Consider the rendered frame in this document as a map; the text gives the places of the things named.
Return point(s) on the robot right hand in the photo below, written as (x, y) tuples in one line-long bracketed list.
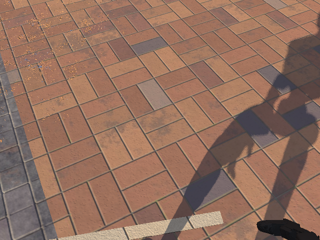
[(286, 229)]

